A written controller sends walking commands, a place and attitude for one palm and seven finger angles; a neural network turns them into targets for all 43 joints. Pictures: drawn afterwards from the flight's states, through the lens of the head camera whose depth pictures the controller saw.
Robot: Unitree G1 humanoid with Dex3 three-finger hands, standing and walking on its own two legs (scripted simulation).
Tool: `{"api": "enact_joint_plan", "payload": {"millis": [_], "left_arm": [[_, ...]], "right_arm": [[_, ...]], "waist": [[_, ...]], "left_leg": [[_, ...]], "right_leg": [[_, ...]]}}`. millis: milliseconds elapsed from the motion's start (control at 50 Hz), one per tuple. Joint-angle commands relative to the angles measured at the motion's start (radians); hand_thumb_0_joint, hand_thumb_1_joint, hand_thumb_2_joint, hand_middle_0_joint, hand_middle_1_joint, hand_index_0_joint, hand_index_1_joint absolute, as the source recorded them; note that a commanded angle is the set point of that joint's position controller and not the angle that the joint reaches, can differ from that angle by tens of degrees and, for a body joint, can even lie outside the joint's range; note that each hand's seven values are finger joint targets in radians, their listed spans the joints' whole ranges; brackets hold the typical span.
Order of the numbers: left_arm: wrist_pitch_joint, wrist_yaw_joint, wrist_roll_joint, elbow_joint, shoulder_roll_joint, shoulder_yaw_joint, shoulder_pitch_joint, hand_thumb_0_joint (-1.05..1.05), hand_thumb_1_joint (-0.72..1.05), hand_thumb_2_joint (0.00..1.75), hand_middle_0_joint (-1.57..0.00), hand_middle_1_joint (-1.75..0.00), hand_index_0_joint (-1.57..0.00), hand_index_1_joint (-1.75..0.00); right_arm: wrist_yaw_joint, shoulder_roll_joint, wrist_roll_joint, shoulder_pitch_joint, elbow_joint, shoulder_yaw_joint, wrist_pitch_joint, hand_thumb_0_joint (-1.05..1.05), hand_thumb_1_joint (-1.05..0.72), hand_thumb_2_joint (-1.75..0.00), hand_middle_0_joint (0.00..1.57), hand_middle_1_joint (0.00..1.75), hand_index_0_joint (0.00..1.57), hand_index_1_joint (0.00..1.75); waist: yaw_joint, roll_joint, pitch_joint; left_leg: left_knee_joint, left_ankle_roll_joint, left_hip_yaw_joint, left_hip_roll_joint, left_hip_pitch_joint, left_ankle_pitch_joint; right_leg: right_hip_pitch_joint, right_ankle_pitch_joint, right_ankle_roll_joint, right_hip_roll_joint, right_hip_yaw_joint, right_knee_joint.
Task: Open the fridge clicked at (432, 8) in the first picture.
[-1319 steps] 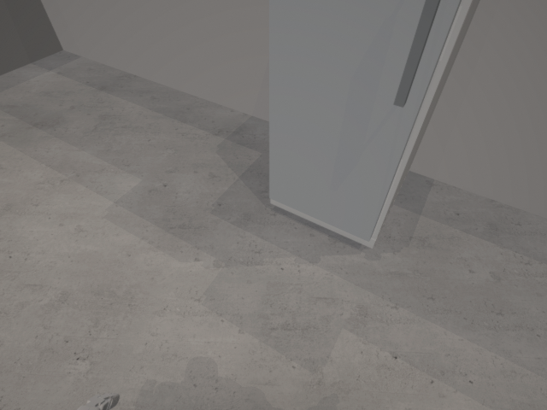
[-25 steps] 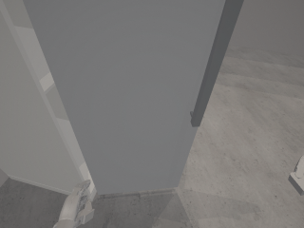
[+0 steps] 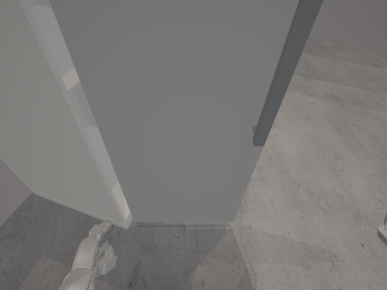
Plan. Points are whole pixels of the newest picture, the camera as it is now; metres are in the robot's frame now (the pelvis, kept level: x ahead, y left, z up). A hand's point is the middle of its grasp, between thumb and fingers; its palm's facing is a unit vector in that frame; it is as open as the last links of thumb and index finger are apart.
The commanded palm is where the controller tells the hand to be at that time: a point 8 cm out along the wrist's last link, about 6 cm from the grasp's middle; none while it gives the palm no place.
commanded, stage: step back with the hand held close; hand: right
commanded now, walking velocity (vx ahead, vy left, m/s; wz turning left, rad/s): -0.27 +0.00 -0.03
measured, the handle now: (283, 60) +0.52 -0.16 +0.23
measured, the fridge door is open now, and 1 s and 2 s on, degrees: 70 70 70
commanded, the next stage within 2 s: stop stepping back and stand still in 0.62 s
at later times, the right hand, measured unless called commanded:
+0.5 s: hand out of the picture +0.06 -0.28 +0.16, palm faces +0.55 +0.74 -0.40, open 7.4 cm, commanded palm +0.01 -0.32 +0.18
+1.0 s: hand out of the picture -0.11 -0.32 +0.17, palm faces +0.61 +0.77 -0.22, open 7.4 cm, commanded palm -0.20 -0.33 +0.18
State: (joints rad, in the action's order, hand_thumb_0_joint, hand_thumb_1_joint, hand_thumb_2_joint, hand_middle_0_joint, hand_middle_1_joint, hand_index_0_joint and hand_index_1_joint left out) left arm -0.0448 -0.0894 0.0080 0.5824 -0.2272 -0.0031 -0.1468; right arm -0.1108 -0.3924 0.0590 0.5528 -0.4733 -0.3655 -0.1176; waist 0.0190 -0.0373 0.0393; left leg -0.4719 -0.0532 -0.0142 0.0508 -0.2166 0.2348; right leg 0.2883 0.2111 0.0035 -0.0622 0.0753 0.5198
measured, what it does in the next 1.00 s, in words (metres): walks backwards: right foot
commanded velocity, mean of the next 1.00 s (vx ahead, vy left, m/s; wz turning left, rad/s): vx -0.11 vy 0.03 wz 0.04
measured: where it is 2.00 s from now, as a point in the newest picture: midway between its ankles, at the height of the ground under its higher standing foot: outside the picture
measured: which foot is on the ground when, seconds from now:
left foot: down 0.00-0.86, up 0.88-1.00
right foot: down 0.00-0.70, up 0.72-0.84, down 0.86-1.00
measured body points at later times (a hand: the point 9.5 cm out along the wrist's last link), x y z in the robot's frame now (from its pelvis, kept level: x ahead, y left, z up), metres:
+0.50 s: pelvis -0.11 -0.01 -0.02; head -0.11 -0.02 +0.43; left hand +0.08 +0.21 -0.09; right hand +0.03 -0.32 +0.18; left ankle +0.01 +0.15 -0.74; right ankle +0.03 -0.12 -0.73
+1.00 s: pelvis -0.31 -0.02 -0.02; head -0.35 -0.06 +0.42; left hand -0.12 +0.18 -0.08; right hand -0.15 -0.36 +0.18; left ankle -0.25 +0.12 -0.62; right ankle -0.19 -0.13 -0.73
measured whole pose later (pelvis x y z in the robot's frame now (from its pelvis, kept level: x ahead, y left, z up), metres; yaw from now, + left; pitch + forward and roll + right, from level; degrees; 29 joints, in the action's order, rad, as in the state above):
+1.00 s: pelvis -0.31 -0.02 -0.02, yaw -5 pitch -7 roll +3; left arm -0.13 -0.03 0.01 0.66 -0.13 0.03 -0.21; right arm -0.15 -0.38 0.03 0.26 -0.38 -0.44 -0.16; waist 0.01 0.05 0.03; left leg -1.42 -0.05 0.04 -0.07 -0.63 0.38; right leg 0.41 0.27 -0.04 -0.05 0.01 0.73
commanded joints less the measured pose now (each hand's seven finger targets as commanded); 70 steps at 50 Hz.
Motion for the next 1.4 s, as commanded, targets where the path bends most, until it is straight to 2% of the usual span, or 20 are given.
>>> {"api": "enact_joint_plan", "payload": {"millis": [0,200,400,620,660,680,700,780,820,840,860,920,1060,1100,1140,1200,1320,1340,1360,1380], "left_arm": [[-0.041,-0.022,-0.004,-0.178,-0.115,-0.039,0.092,0.0,0.9,0.9,-0.2,-0.3,-0.2,-0.3],[-0.095,-0.024,0.002,-0.159,-0.141,-0.04,0.056,0.0,0.9,0.9,-0.2,-0.3,-0.2,-0.3],[-0.138,-0.019,-0.019,-0.119,-0.104,-0.034,0.023,0.0,0.9,0.9,-0.2,-0.3,-0.2,-0.3],[-0.16,-0.016,-0.012,-0.134,-0.11,-0.063,0.053,0.0,0.9,0.9,-0.2,-0.3,-0.2,-0.3],[-0.16,-0.006,-0.005,-0.139,-0.086,-0.062,0.064,0.0,0.9,0.9,-0.2,-0.3,-0.2,-0.3],[-0.146,0.004,-0.005,-0.093,-0.074,-0.063,0.048,0.0,0.9,0.9,-0.2,-0.3,-0.2,-0.3],[-0.113,0.024,-0.034,-0.045,-0.075,-0.072,0.065,0.0,0.9,0.9,-0.2,-0.3,-0.2,-0.3],[-0.109,-0.001,-0.016,-0.092,-0.055,-0.016,0.007,0.0,0.9,0.9,-0.2,-0.3,-0.2,-0.3],[-0.126,-0.029,-0.014,-0.059,-0.148,-0.039,-0.014,0.0,0.9,0.9,-0.2,-0.3,-0.2,-0.3],[-0.141,-0.026,-0.011,-0.075,-0.175,-0.04,-0.012,0.0,0.9,0.9,-0.2,-0.3,-0.2,-0.3],[-0.152,-0.024,-0.012,-0.092,-0.132,-0.047,0.008,0.0,0.9,0.9,-0.2,-0.3,-0.2,-0.3],[-0.144,0.043,0.01,-0.097,-0.146,-0.067,0.074,0.0,0.9,0.9,-0.2,-0.3,-0.2,-0.3],[-0.1,0.027,-0.039,-0.122,-0.063,-0.019,0.091,0.0,0.9,0.9,-0.2,-0.3,-0.2,-0.3],[-0.067,0.03,-0.009,-0.083,-0.04,-0.034,0.025,0.0,0.9,0.9,-0.2,-0.3,-0.2,-0.3],[-0.073,0.008,-0.002,-0.067,-0.073,-0.031,0.025,0.0,0.9,0.9,-0.2,-0.3,-0.2,-0.3],[-0.056,0.01,0.021,-0.073,-0.1,-0.064,0.02,0.0,0.9,0.9,-0.2,-0.3,-0.2,-0.3],[-0.115,-0.028,-0.003,-0.069,-0.114,-0.028,0.006,0.0,0.9,0.9,-0.2,-0.3,-0.2,-0.3],[-0.133,-0.032,-0.013,-0.079,-0.131,-0.027,-0.008,0.0,0.9,0.9,-0.2,-0.3,-0.2,-0.3],[-0.144,-0.03,-0.016,-0.093,-0.169,-0.028,0.006,0.0,0.9,0.9,-0.2,-0.3,-0.2,-0.3],[-0.145,-0.025,-0.015,-0.109,-0.151,-0.016,0.035,0.0,0.9,0.9,-0.2,-0.3,-0.2,-0.3]], "right_arm": [[-0.05,-0.208,0.012,-0.032,-0.242,-0.188,-0.083,0.0,-0.9,-0.9,0.2,0.3,0.2,0.3],[-0.07,-0.154,-0.029,-0.123,-0.171,-0.147,-0.152,0.0,-0.9,-0.9,0.2,0.3,0.2,0.3],[-0.087,-0.187,-0.024,-0.099,-0.23,-0.18,-0.204,0.0,-0.9,-0.9,0.2,0.3,0.2,0.3],[-0.066,-0.219,-0.015,-0.131,-0.249,-0.221,-0.214,0.0,-0.9,-0.9,0.2,0.3,0.2,0.3],[-0.063,-0.249,-0.008,-0.095,-0.267,-0.242,-0.218,0.0,-0.9,-0.9,0.2,0.3,0.2,0.3],[-0.068,-0.265,-0.012,-0.088,-0.271,-0.244,-0.21,0.0,-0.9,-0.9,0.2,0.3,0.2,0.3],[-0.072,-0.271,-0.009,-0.09,-0.266,-0.248,-0.175,0.0,-0.9,-0.9,0.2,0.3,0.2,0.3],[-0.06,-0.216,0.001,-0.241,-0.242,-0.194,-0.15,0.0,-0.9,-0.9,0.2,0.3,0.2,0.3],[-0.06,-0.178,-0.004,-0.411,-0.198,-0.152,-0.152,0.0,-0.9,-0.9,0.2,0.3,0.2,0.3],[-0.067,-0.149,-0.014,-0.497,-0.2,-0.129,-0.153,0.0,-0.9,-0.9,0.2,0.3,0.2,0.3],[-0.078,-0.206,-0.041,-0.592,-0.204,-0.149,-0.158,0.0,-0.9,-0.9,0.2,0.3,0.2,0.3],[-0.028,-0.168,-0.041,-0.369,-0.144,-0.105,-0.126,0.0,-0.9,-0.9,0.2,0.3,0.2,0.3],[-0.091,-0.228,0.001,-0.071,-0.418,-0.139,-0.079,0.0,-0.9,-0.9,0.2,0.3,0.2,0.3],[-0.079,-0.254,-0.014,-0.063,-0.324,-0.181,-0.057,0.0,-0.9,-0.9,0.2,0.3,0.2,0.3],[-0.069,-0.358,0.012,-0.226,-0.385,-0.276,-0.094,0.0,-0.9,-0.9,0.2,0.3,0.2,0.3],[-0.049,-0.219,0.013,-0.199,-0.064,-0.169,-0.074,0.0,-0.9,-0.9,0.2,0.3,0.2,0.3],[-0.058,-0.148,0.003,-0.282,-0.107,-0.048,-0.104,0.0,-0.9,-0.9,0.2,0.3,0.2,0.3],[-0.059,-0.134,0.0,-0.312,-0.148,-0.03,-0.112,0.0,-0.9,-0.9,0.2,0.3,0.2,0.3],[-0.063,-0.138,0.001,-0.344,-0.202,-0.032,-0.124,0.0,-0.9,-0.9,0.2,0.3,0.2,0.3],[-0.064,-0.184,-0.017,-0.375,-0.236,-0.05,-0.138,0.0,-0.9,-0.9,0.2,0.3,0.2,0.3]], "waist": [[0.019,-0.054,-0.205],[0.002,-0.072,-0.083],[-0.011,0.011,-0.115],[0.016,-0.129,-0.175],[0.014,0.066,-0.112],[0.015,0.246,-0.117],[0.026,0.28,-0.098],[-0.022,0.259,-0.115],[-0.057,-0.079,-0.034],[-0.075,-0.42,0.02],[-0.062,-0.306,0.054],[-0.024,-0.145,-0.015],[0.007,-0.295,-0.207],[0.005,0.216,-0.123],[-0.049,0.15,-0.046],[-0.037,0.143,-0.03],[-0.047,0.11,-0.025],[-0.055,0.006,-0.038],[-0.053,-0.251,-0.015],[-0.044,-0.263,0.06]], "left_leg": [[-0.012,0.027,-0.023,-0.014,0.031,-0.253],[-0.053,0.029,0.011,-0.039,0.077,0.059],[0.076,0.089,0.145,0.04,-0.166,0.189],[-0.324,0.078,-0.015,-0.091,0.028,0.214],[0.038,0.168,0.25,0.058,-0.298,0.471],[0.328,0.254,0.586,0.273,-0.578,0.663],[0.423,0.309,0.652,0.348,-0.666,0.611],[0.132,0.099,0.172,0.12,-0.443,0.428],[-0.264,0.042,0.094,0.02,-0.353,0.401],[-0.768,-0.013,-0.024,-0.123,-0.374,0.302],[-0.975,-0.003,0.129,-0.1,-0.351,0.227],[-1.119,-0.008,0.071,-0.119,-0.375,0.135],[-0.061,0.144,-0.147,-0.181,0.247,0.422],[0.262,0.274,0.259,0.172,0.119,0.258],[0.306,0.321,0.374,0.289,-0.055,0.15],[0.271,0.232,0.299,0.185,-0.058,0.525],[0.104,0.186,0.099,0.127,-0.257,0.503],[-0.091,0.155,0.051,0.055,-0.28,0.461],[-0.377,0.088,-0.06,-0.065,-0.421,0.376],[-0.578,0.078,-0.023,-0.079,-0.429,0.284]], "right_leg": [[-0.059,-0.315,-0.018,-0.041,-0.045,-0.064],[0.294,0.406,-0.067,-0.071,-0.128,-0.195],[0.134,0.326,-0.028,-0.002,-0.096,0.004],[0.365,0.49,-0.059,-0.138,-0.138,-0.169],[0.195,0.384,0.016,0.005,-0.006,0.202],[0.019,0.274,0.066,0.102,0.001,0.626],[0.038,0.272,0.072,0.109,-0.08,0.929],[-0.043,0.394,0.01,0.05,-0.032,0.353],[0.079,0.531,-0.055,-0.01,-0.167,-0.107],[0.255,0.725,-0.154,-0.253,-0.48,-0.366],[0.422,0.666,-0.186,-0.32,-0.558,-0.4],[0.366,0.687,-0.138,-0.225,-0.412,-0.339],[0.24,0.505,0.056,-0.106,-0.128,-0.251],[0.35,0.286,0.052,0.064,0.082,0.482],[0.487,0.141,0.05,0.038,-0.092,0.844],[0.442,0.089,0.036,-0.019,-0.079,0.621],[-0.116,0.256,-0.025,0.001,0.038,0.054],[-0.165,0.356,-0.06,-0.041,-0.06,-0.087],[-0.2,0.575,-0.126,-0.242,-0.427,-0.291],[-0.063,0.661,-0.177,-0.362,-0.613,-0.436]]}}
